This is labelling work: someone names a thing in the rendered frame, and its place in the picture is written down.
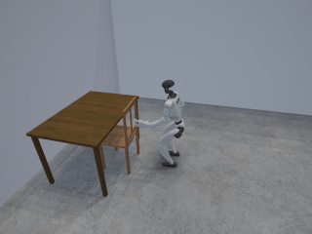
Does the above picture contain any chair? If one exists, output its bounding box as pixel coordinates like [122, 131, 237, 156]
[98, 97, 140, 175]

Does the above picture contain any robot left forearm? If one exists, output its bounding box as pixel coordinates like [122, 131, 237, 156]
[144, 118, 166, 128]

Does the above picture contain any robot left hand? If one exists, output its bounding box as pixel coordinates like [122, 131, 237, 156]
[135, 118, 149, 128]

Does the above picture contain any left robot foot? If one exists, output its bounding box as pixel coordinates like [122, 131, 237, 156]
[162, 162, 177, 168]

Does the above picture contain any right robot foot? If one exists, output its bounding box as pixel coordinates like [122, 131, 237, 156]
[168, 151, 179, 157]

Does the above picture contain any left robot upper arm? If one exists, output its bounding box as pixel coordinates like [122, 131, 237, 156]
[161, 99, 173, 123]

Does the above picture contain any robot foot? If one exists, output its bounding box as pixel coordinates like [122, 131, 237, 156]
[162, 162, 177, 168]
[168, 151, 179, 157]

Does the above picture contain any table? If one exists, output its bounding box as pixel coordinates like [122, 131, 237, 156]
[26, 91, 139, 197]

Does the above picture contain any right robot upper arm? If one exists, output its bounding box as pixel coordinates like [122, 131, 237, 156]
[174, 91, 185, 109]

